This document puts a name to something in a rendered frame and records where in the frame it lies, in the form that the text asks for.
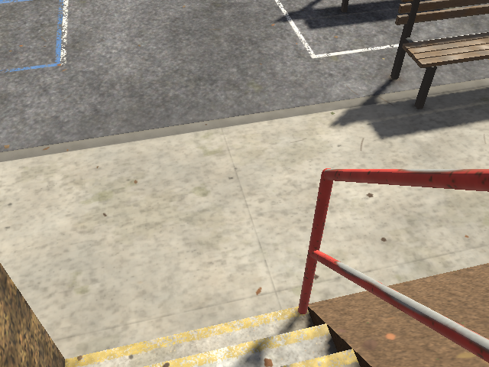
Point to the stairs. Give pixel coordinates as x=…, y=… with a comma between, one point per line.
x=284, y=338

